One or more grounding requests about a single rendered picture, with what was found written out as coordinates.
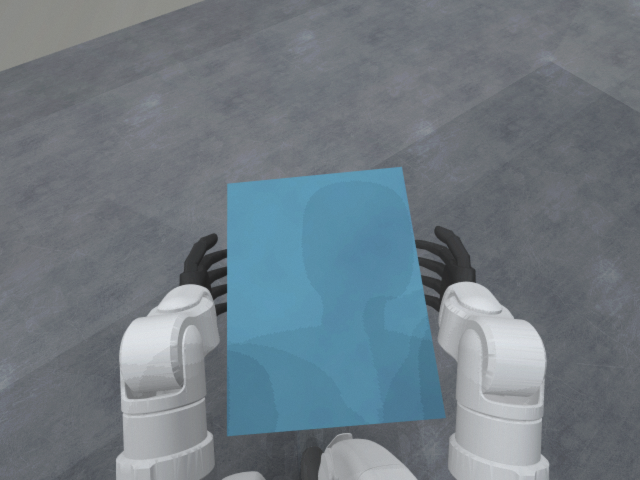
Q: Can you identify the robot left forearm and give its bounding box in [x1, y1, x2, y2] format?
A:
[116, 284, 220, 480]

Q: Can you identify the robot right forearm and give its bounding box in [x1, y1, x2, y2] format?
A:
[437, 282, 549, 480]

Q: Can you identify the robot right foot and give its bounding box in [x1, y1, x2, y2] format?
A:
[301, 446, 324, 480]

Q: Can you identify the robot right shin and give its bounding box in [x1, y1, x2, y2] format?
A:
[318, 433, 353, 480]

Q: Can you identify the robot right hand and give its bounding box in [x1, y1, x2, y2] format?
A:
[415, 226, 476, 312]

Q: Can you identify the carton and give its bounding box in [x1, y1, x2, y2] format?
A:
[227, 167, 446, 436]

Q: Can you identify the robot left hand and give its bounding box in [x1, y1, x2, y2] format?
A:
[179, 233, 227, 316]

